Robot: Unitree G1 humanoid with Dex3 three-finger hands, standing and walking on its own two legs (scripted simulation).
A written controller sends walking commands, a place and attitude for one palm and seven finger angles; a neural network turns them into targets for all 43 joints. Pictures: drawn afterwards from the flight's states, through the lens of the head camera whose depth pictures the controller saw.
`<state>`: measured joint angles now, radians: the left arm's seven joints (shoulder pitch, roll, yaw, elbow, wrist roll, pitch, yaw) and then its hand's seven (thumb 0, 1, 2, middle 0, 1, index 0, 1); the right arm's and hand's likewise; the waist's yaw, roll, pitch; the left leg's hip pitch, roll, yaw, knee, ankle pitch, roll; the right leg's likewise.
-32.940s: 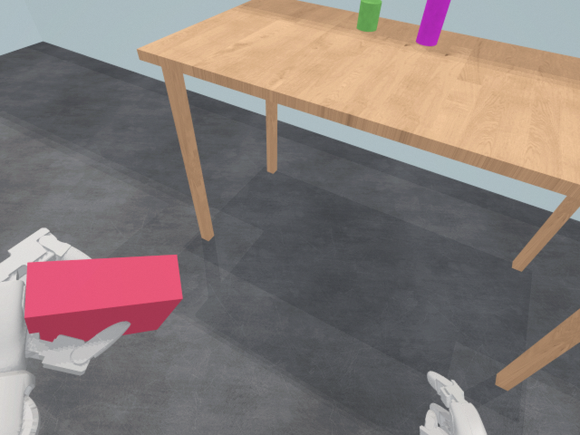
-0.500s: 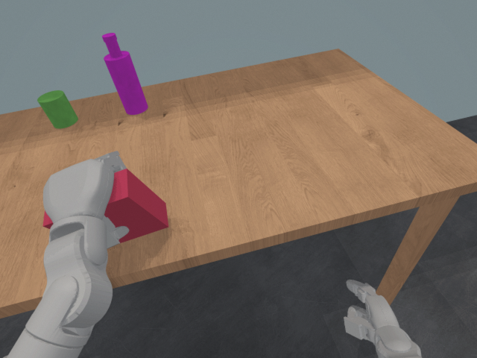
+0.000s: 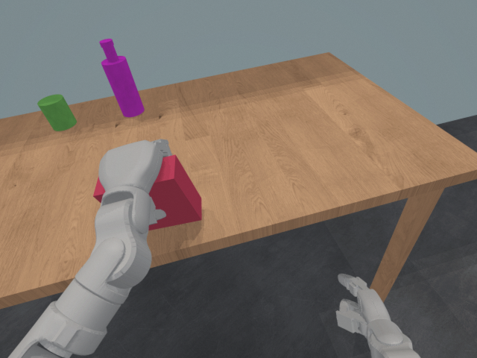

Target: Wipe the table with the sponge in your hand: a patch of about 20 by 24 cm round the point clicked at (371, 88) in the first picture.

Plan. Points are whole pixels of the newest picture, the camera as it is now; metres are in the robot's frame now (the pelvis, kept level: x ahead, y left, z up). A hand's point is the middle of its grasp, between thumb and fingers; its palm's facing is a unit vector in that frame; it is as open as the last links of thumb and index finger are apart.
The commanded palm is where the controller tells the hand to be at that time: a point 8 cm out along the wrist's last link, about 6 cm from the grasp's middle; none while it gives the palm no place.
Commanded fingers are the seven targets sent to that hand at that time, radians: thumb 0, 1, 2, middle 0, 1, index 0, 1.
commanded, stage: wipe forward along the third lane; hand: left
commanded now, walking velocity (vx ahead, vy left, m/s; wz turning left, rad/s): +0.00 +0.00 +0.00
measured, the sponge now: (158, 203) +0.32 +0.20 +0.12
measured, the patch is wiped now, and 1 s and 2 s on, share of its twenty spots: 0.80 0.95 0.95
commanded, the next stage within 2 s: wipe back along the third lane in 1.66 s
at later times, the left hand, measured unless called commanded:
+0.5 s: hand (160, 173) +0.36 +0.20 +0.16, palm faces +0.07 -0.04 -1.00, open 9.4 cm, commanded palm +0.32 +0.21 +0.21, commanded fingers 0.00 0.10 1.30 -1.20 -1.60 -1.20 -1.60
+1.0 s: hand (154, 159) +0.39 +0.23 +0.16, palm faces +0.04 -0.03 -1.00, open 9.4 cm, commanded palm +0.37 +0.25 +0.19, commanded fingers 0.00 0.10 1.30 -1.20 -1.60 -1.20 -1.60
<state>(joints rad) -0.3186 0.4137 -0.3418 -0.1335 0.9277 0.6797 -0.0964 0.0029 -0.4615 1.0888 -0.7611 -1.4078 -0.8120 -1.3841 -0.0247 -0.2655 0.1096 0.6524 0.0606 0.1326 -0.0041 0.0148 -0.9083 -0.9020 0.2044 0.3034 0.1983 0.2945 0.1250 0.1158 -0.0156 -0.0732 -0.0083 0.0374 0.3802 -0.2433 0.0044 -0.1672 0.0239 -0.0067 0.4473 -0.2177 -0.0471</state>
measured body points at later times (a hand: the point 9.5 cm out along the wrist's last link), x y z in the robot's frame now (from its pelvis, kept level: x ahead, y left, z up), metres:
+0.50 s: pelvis +0.00 -0.01 +0.00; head -0.02 -0.07 +0.45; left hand +0.35 +0.20 +0.21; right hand +0.23 -0.22 -0.10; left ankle -0.02 +0.12 -0.74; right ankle +0.02 -0.09 -0.74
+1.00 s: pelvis +0.01 -0.01 +0.00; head +0.00 -0.05 +0.45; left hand +0.39 +0.23 +0.21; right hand +0.20 -0.24 -0.11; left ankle -0.02 +0.12 -0.74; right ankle +0.02 -0.09 -0.74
